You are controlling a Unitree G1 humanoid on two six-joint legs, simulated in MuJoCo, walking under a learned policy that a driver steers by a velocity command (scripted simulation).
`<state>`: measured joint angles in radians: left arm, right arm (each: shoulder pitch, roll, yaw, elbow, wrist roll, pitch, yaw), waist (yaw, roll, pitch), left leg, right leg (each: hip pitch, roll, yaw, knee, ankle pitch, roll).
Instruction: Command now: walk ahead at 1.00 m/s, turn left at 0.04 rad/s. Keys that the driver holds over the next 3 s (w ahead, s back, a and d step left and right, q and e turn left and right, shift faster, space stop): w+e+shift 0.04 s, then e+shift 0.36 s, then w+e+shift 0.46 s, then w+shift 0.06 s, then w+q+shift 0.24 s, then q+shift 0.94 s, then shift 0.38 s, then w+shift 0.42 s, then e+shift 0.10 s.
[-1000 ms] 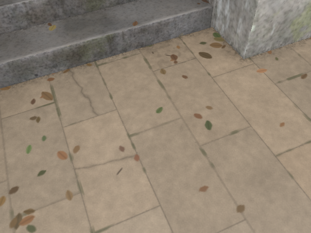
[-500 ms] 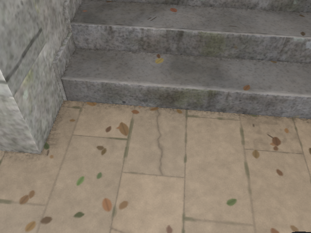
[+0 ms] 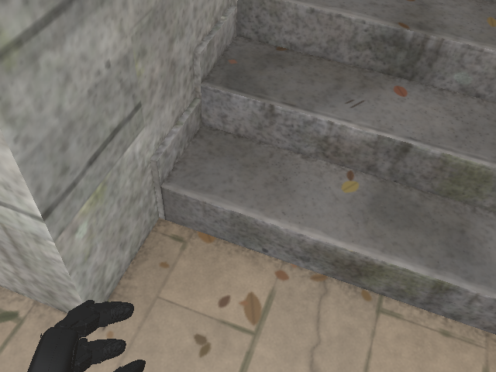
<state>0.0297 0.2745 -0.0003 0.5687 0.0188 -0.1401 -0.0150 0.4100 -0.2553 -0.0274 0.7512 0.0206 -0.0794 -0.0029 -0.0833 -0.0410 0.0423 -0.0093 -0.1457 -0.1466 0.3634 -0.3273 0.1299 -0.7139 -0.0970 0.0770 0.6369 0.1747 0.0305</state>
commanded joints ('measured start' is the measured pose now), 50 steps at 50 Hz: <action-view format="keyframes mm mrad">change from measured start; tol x32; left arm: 1 -188 65 11 -103 -32 -17 -15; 5 -107 142 51 -118 -24 -26 -37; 8 520 226 70 66 -21 9 -22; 50 -91 -67 -33 -202 -55 76 23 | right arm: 1 47 -173 -42 8 -5 -20 -1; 28 -457 -181 1 -217 -27 -29 -32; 50 156 -124 -40 60 -29 -6 -46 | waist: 1 -67 113 95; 10 206 -192 -636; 15 28 137 -84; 50 20 117 108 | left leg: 1 -173 225 -61 -224 166 92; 7 5 250 79 484 1249 -52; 9 -770 -14 28 1330 -265 -187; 10 -798 60 -74 1381 -140 -146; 26 -505 96 -48 63 273 -187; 34 276 562 -626 -98 -365 72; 44 -88 397 49 -116 231 21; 50 313 549 -49 -104 348 84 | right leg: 1 188 51 -92 -176 112 -36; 7 608 166 -151 -166 17 -155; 10 1390 -217 782 -218 -8 -431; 14 576 -70 420 -343 234 -323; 19 361 109 233 -273 469 -250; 24 516 87 432 -328 -452 -206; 29 518 86 515 -252 -652 -203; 34 -94 121 143 496 -647 -50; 45 -252 -22 -30 808 -438 45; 50 -894 19 74 1296 -764 3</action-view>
